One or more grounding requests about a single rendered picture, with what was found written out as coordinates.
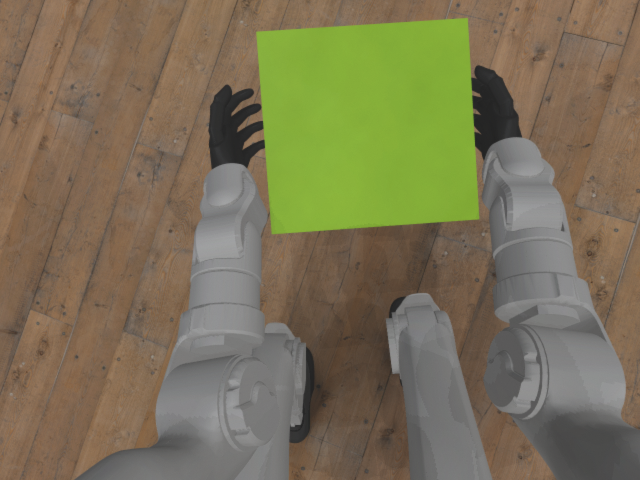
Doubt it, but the right robot thigh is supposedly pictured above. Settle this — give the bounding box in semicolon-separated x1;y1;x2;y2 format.
386;305;493;480

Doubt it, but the carton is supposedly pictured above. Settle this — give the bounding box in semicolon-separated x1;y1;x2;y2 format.
256;18;479;234

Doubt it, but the left robot hand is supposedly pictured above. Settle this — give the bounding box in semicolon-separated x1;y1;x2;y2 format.
208;85;265;169

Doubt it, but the robot thigh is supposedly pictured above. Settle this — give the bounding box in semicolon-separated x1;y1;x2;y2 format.
234;333;306;480
386;305;493;480

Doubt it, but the right robot hand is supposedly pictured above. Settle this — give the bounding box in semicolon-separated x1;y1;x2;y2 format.
471;65;522;160

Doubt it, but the left robot thigh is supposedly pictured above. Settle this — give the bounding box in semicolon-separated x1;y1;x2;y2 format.
234;333;306;480

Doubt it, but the robot left upper arm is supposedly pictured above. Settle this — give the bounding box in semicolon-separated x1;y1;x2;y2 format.
74;354;280;480

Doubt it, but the left robot forearm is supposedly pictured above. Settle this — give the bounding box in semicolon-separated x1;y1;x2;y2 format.
155;163;268;427

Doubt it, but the right robot forearm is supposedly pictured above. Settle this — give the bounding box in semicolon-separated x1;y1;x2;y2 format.
482;137;626;407

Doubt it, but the robot right upper arm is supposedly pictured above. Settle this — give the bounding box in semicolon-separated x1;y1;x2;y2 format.
483;324;640;480

